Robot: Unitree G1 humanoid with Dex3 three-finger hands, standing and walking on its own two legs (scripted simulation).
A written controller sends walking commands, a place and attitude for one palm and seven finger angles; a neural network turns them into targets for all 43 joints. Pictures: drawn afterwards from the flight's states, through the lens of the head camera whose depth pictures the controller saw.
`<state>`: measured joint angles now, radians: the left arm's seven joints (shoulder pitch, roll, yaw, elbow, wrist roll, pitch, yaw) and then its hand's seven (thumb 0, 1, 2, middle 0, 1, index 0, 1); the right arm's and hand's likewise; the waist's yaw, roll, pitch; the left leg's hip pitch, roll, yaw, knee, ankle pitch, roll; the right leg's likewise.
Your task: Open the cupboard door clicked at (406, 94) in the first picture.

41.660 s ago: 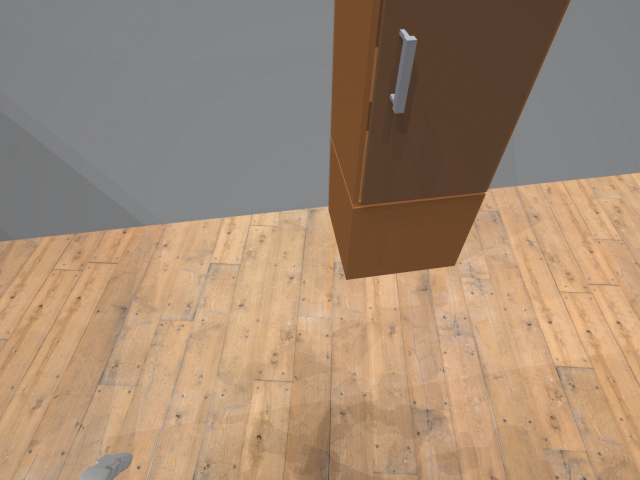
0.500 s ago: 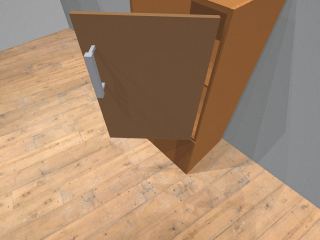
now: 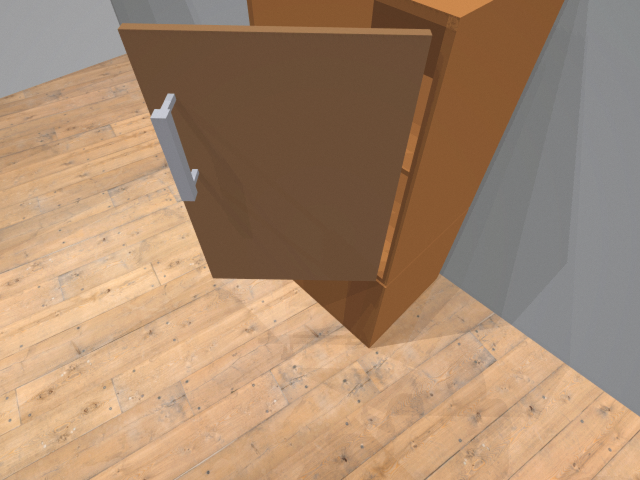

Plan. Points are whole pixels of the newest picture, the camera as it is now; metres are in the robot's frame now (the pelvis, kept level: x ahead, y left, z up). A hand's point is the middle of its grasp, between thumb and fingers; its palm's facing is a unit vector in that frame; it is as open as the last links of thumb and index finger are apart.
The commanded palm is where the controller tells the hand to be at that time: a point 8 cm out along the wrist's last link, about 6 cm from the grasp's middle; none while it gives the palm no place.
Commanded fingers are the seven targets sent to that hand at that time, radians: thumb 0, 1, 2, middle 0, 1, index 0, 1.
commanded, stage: look again from close up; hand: left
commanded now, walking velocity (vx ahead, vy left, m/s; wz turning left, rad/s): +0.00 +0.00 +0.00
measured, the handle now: (180, 150) +0.56 +0.25 +0.08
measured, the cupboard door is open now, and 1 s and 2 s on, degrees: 44 44 44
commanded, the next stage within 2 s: shuffle to correct the standing spot in 0.38 s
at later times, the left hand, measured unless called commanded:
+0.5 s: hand out of the picture -0.04 +0.23 -0.18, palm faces +0.04 -0.98 -0.21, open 7.4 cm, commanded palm none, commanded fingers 0.00 0.90 0.90 -0.20 -0.30 -0.20 -0.30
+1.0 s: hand out of the picture -0.02 +0.19 -0.18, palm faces +0.02 -0.99 -0.15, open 7.4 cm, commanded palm none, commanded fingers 0.00 0.90 0.90 -0.20 -0.30 -0.20 -0.30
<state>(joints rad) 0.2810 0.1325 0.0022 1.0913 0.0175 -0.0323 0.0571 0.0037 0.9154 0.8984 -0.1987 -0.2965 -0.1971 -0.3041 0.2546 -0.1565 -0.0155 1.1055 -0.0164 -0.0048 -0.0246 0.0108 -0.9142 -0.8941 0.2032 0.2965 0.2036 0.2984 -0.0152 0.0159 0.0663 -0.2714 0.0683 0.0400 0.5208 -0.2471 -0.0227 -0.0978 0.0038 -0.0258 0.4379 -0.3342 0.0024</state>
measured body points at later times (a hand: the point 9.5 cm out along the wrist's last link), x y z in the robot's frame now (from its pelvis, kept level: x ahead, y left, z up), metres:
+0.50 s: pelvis -0.04 +0.04 +0.00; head -0.03 +0.06 +0.45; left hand -0.04 +0.28 -0.16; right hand +0.03 -0.19 -0.14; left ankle +0.01 +0.14 -0.74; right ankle -0.07 -0.12 -0.74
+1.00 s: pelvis +0.01 +0.03 +0.00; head +0.03 +0.04 +0.44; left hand -0.01 +0.24 -0.17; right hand +0.00 -0.19 -0.16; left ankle +0.02 +0.14 -0.74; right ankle +0.00 -0.08 -0.73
